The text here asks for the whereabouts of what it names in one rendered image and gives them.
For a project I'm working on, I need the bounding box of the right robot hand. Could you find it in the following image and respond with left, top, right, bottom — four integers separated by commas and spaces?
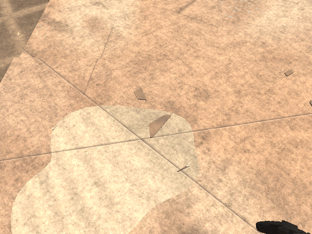
255, 220, 310, 234

